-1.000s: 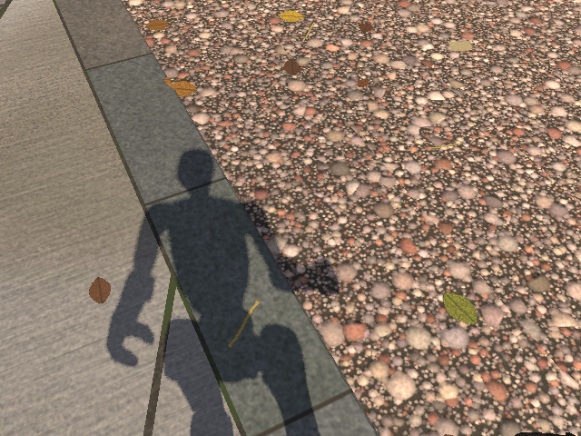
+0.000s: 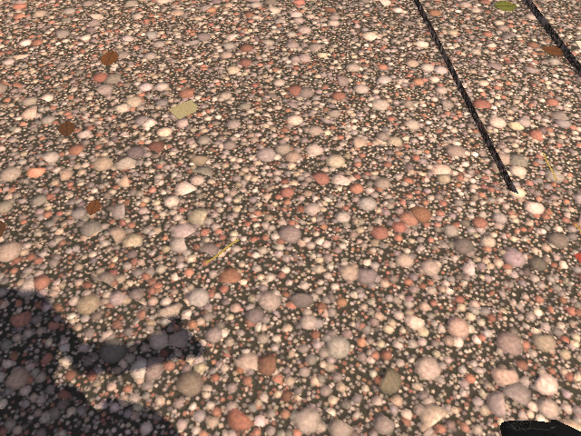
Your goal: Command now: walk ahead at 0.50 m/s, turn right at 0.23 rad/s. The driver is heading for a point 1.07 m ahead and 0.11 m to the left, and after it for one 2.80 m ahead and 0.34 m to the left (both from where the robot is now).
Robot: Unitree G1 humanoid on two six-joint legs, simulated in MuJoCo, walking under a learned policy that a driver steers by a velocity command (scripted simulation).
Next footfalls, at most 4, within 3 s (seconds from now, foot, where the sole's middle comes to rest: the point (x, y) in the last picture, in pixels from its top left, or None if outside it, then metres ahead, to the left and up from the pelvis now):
0.36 right None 0.36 -0.14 -0.79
0.88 left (265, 382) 0.61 0.11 -0.79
1.40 right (365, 299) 0.88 -0.14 -0.83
1.90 left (284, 225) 1.13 0.10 -0.83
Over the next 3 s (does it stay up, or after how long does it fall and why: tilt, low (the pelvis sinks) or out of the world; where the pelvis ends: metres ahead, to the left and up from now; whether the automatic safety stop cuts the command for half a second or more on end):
stays up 1.09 -0.03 -0.09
